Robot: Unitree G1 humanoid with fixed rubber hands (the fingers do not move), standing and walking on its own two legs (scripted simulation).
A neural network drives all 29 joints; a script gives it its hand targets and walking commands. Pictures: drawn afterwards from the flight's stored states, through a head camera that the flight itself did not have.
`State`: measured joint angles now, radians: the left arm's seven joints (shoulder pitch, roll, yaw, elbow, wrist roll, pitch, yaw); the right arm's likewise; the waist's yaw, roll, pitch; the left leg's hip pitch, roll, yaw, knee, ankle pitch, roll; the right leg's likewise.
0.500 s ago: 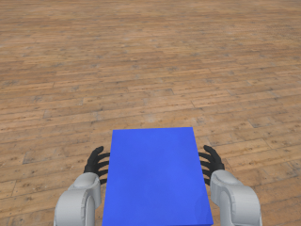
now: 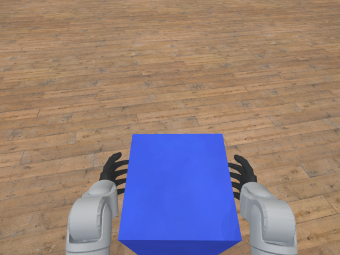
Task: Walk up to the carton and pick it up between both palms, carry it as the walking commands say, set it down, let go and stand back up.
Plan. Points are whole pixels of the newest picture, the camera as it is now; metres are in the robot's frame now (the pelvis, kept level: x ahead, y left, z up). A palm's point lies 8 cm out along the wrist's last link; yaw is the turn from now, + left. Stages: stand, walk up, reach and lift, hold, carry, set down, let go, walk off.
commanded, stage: carry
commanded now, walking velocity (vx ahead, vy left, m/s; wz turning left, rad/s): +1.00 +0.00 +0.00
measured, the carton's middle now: (177, 199) +0.28 +0.00 +0.00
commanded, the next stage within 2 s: none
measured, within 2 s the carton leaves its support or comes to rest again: neither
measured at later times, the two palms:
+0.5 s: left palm (141, 68) +0.75 +0.13 +0.08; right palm (219, 73) +0.72 -0.16 +0.08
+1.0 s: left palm (151, 22) +1.22 +0.13 +0.09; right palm (204, 21) +1.24 -0.16 +0.09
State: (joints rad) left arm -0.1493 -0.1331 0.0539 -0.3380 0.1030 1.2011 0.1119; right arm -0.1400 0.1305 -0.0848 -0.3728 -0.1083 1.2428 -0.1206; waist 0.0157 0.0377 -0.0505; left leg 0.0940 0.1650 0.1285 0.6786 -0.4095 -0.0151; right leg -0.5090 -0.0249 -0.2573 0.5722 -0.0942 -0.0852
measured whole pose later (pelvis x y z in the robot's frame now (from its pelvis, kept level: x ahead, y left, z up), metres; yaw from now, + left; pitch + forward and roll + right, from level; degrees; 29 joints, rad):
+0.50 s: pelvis +0.47 +0.02 +0.01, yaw -6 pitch +1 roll +2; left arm -0.16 -0.13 0.12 -0.31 0.11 1.19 0.09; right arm -0.20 0.14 -0.06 -0.28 -0.13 1.22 -0.13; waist -0.04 -0.03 -0.01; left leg -0.44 0.02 0.26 0.57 -0.18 0.11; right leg -0.03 -0.10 -0.04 1.02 -0.40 -0.02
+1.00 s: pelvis +0.95 -0.04 +0.02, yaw +1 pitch +2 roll -1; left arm -0.19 -0.14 0.08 -0.30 0.09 1.20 0.13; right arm -0.21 0.14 -0.12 -0.31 -0.12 1.23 -0.11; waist 0.07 0.02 0.01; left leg -0.22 0.05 0.00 1.28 -0.32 0.07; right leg -0.36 0.00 -0.24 0.52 -0.17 -0.10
